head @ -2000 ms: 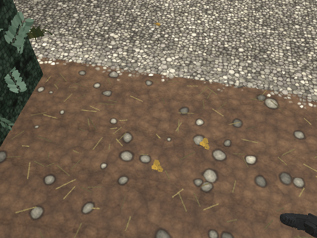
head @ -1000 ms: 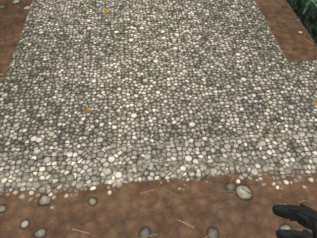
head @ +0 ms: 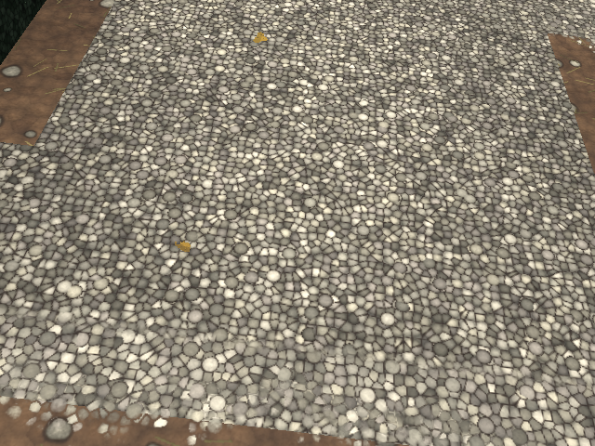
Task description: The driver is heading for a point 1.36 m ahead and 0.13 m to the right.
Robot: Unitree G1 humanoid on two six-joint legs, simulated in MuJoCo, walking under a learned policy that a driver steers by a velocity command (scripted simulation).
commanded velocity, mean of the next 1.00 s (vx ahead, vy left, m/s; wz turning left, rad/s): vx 0.01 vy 0.00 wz -0.12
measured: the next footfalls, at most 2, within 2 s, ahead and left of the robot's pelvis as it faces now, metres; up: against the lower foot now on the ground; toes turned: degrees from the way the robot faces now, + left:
right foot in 0.36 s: +0.06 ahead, -0.15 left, +0.00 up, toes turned +9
right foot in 0.96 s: +0.00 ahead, -0.17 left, +0.00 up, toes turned -13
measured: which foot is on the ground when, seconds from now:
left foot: down 0.00-0.96, up 0.98-1.00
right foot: up 0.00-0.34, down 0.36-0.66, up 0.68-0.94, down 0.96-1.00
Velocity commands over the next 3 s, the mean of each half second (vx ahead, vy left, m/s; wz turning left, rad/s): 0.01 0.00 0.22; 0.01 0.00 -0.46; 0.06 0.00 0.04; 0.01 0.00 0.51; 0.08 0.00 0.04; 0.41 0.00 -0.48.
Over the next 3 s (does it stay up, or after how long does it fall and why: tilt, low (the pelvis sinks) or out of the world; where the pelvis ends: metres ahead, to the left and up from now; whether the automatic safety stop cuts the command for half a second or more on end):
stays up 0.32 -0.19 0.01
